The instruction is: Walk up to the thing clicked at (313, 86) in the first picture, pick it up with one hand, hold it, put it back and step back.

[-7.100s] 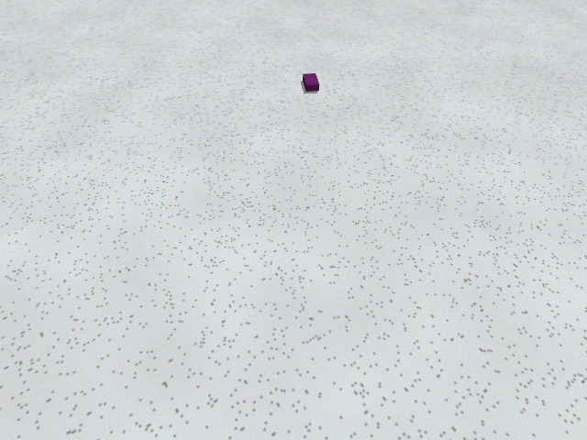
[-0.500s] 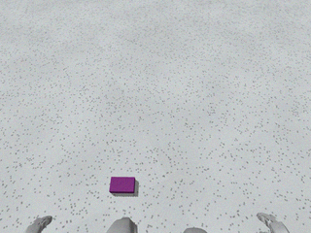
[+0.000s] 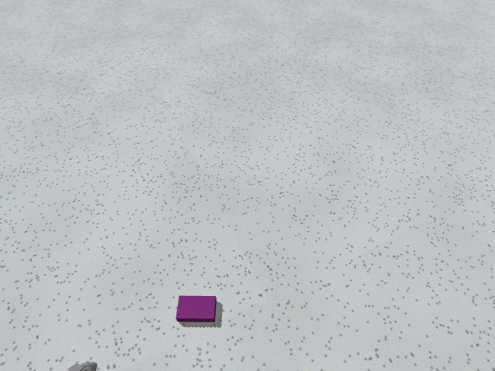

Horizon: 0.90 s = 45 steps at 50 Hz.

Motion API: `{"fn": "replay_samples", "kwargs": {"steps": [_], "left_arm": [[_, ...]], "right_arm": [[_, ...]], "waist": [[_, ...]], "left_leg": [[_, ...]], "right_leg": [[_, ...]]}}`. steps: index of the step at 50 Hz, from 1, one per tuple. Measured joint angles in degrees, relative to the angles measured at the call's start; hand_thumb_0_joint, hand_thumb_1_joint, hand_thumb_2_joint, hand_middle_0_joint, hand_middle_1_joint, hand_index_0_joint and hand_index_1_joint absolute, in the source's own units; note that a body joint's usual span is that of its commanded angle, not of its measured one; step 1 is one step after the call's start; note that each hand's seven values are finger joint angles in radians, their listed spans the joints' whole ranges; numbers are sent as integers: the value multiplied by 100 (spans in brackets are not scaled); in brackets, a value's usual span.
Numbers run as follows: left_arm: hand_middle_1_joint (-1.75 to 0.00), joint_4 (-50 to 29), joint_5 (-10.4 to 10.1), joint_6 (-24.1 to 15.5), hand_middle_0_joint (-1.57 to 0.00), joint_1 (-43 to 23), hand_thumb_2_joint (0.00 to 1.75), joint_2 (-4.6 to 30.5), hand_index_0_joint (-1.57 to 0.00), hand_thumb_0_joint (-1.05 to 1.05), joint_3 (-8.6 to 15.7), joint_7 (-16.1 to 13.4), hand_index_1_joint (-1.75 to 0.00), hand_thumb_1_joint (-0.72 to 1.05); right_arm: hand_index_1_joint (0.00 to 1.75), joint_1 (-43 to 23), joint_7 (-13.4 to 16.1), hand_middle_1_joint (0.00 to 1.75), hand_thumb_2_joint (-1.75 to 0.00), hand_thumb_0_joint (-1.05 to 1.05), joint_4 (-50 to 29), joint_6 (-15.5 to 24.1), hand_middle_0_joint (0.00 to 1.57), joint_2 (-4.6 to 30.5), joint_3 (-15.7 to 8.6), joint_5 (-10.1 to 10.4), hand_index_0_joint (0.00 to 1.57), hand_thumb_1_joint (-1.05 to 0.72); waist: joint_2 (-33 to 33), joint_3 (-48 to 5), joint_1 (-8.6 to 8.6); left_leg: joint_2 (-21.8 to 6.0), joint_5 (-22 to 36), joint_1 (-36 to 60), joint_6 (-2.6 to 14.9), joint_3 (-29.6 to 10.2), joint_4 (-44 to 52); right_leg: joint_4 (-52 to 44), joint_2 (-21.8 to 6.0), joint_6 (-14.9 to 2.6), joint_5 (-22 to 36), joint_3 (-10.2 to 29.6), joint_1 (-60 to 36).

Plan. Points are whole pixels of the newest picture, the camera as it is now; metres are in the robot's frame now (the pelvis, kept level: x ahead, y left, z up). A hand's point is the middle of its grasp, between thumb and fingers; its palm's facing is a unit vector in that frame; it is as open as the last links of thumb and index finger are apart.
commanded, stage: walk up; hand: left
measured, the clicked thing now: (196, 308) +0.46 +0.20 -0.75
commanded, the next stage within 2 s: none
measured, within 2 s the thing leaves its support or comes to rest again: neither
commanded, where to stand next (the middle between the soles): +0.07 -0.02 m, yaw +1 degrees
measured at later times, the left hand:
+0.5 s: hand out of the picture +0.08 +0.26 -0.15, palm faces +0.04 -0.94 -0.35, open 7.4 cm
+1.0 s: hand out of the picture +0.11 +0.26 -0.14, palm faces +0.02 -0.94 -0.34, open 7.3 cm
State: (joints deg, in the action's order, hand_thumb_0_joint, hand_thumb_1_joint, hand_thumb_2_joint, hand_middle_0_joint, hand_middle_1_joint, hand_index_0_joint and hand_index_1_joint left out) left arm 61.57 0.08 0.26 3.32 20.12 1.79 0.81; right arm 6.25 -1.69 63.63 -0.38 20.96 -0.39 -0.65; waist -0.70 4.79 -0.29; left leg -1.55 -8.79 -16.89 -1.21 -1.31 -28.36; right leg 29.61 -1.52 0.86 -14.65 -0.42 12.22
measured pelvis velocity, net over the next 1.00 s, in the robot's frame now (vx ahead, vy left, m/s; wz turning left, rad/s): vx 0.02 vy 0.00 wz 0.03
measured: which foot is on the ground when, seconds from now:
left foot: down 0.00-1.00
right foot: down 0.00-1.00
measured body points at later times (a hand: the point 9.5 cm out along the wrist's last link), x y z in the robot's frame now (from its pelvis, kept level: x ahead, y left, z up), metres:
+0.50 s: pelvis +0.02 +0.00 +0.01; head +0.04 +0.00 +0.46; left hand +0.08 +0.31 -0.12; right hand +0.15 -0.29 -0.12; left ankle +0.08 +0.13 -0.73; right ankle +0.02 -0.14 -0.73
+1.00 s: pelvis +0.02 +0.00 +0.01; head +0.04 +0.00 +0.46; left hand +0.11 +0.31 -0.12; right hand +0.12 -0.30 -0.12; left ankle +0.08 +0.13 -0.73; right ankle +0.02 -0.14 -0.73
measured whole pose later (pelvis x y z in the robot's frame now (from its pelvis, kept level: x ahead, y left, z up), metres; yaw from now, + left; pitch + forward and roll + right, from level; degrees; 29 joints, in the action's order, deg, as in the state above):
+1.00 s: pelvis +0.02 +0.00 +0.01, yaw +2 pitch -2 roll -1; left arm 63.8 0.4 -0.2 3.9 20.2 1.5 0.5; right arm 4.0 -1.3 64.1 -0.5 20.3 -0.6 0.0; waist -1.0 4.2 -0.3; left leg -0.9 -7.6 -13.9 -1.1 -2.9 -23.2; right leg 21.6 -2.0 1.9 -12.5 -2.2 7.2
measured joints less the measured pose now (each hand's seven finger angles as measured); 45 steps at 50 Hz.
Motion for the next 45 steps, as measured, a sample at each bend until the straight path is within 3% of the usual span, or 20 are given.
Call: {"fn": "replay_samples", "kwargs": {"steps": [9, 27, 45], "left_arm": [[-30, 165, -24, -14, -20, 105, 90, 122, -20, 0, 22, 10, -30, 91], [-30, 375, -3, -76, -20, 239, 90, -54, -20, 0, -76, -31, -30, 90], [-30, 233, 32, -56, -20, 48, 90, 0, -20, 0, -42, -35, -30, 90]], "right_arm": [[30, 46, 19, 30, -90, 0, 55, 40, 21, -125, 15, -10, 20, -91], [30, -505, 46, 30, -90, 0, -71, 48, 20, -38, -28, 101, 20, -91], [30, -318, 33, 30, -90, 0, 23, -8, 20, -51, -28, 70, 20, -91]], "waist": [[69, -41, 9], [-138, -67, 160], [-40, -54, 28]], "left_leg": [[43, 109, 1, 50, -13, 225], [33, 68, 212, 3, -129, 372], [47, 109, 300, 5, -141, 498]], "right_leg": [[-370, -40, 68, 174, -20, -80], [-656, -22, 94, 169, -145, -399], [-791, -35, 95, 212, -163, -498]]}}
